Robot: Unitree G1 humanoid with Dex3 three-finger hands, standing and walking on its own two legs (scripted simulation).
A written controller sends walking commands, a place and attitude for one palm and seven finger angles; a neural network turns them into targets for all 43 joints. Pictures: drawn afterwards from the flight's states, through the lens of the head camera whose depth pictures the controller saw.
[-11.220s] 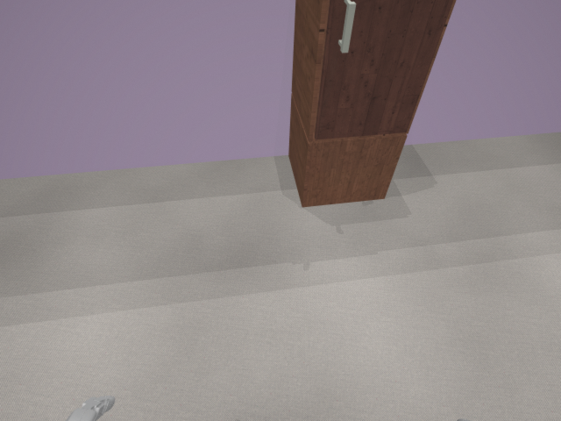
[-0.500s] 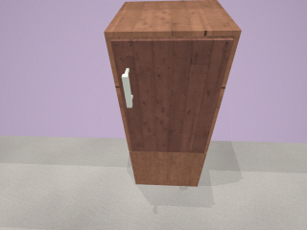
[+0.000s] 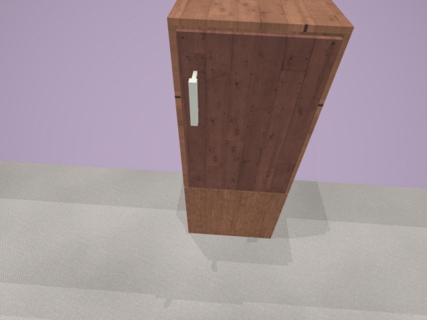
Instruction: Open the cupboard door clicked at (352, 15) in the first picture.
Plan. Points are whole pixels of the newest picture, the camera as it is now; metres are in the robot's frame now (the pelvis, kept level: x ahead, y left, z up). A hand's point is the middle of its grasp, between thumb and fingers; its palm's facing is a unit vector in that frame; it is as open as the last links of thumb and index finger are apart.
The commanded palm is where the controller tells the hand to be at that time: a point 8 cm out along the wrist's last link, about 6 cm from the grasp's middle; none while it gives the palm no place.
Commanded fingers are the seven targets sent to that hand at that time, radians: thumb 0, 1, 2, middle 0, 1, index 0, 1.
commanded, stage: come to a stop and stand still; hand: left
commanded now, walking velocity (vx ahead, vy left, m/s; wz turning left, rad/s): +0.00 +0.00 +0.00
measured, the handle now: (194, 99) +0.63 +0.09 +0.09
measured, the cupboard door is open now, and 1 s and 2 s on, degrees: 0 0 0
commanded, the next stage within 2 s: look again from close up in 1.90 s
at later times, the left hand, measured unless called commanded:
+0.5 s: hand out of the picture -0.15 +0.20 -0.19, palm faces +0.05 -0.97 -0.22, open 7.4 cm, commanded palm none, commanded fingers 0.00 0.90 0.90 -0.20 -0.30 -0.20 -0.30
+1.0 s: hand out of the picture -0.10 +0.25 -0.18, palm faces +0.03 -0.99 -0.16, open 7.4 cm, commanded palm none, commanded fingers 0.00 0.90 0.90 -0.20 -0.30 -0.20 -0.30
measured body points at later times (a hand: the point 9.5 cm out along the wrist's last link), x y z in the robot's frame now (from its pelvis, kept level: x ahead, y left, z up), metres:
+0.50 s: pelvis -0.11 +0.02 -0.02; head -0.14 +0.02 +0.43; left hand -0.15 +0.25 -0.17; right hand -0.06 -0.22 -0.16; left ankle -0.05 +0.08 -0.64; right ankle -0.16 -0.04 -0.74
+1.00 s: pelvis -0.09 +0.07 +0.00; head -0.09 +0.09 +0.45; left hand -0.10 +0.31 -0.16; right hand -0.09 -0.15 -0.14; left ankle -0.10 +0.18 -0.74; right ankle -0.10 -0.06 -0.67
